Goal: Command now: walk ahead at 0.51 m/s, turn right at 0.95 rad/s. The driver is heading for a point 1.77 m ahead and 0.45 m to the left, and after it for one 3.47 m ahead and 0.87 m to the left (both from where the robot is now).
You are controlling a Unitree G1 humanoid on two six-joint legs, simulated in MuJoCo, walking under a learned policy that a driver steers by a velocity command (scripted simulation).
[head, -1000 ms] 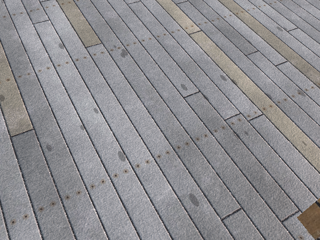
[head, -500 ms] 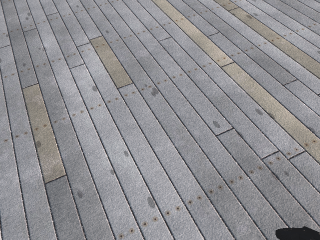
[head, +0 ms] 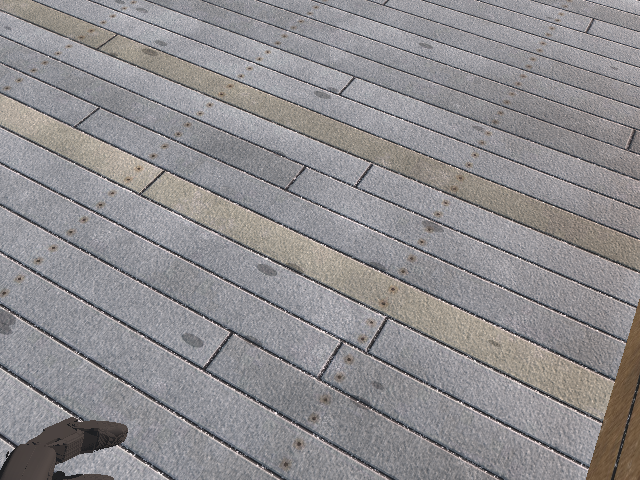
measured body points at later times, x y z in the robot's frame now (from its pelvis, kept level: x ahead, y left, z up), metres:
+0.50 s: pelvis +0.21 +0.01 +0.01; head +0.25 +0.01 +0.46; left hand +0.34 +0.26 -0.11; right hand +0.30 -0.24 -0.12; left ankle +0.25 +0.14 -0.69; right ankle +0.25 -0.05 -0.73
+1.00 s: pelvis +0.25 +0.06 +0.01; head +0.29 +0.09 +0.46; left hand +0.29 +0.37 -0.10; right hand +0.47 -0.18 -0.08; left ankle +0.21 +0.13 -0.73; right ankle +0.34 -0.07 -0.68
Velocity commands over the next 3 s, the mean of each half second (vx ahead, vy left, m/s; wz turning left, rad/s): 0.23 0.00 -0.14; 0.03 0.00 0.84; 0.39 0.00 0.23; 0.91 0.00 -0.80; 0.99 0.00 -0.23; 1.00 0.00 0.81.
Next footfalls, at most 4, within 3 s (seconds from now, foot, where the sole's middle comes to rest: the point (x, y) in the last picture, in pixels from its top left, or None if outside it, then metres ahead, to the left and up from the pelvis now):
0.10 right None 0.29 -0.06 -0.77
0.64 left None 0.25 0.13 -0.77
1.14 right None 0.38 0.00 -0.76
1.50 left None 0.33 0.24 -0.77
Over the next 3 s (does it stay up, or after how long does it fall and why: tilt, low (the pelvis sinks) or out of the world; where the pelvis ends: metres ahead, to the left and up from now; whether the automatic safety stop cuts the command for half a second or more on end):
stays up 1.62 0.21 0.01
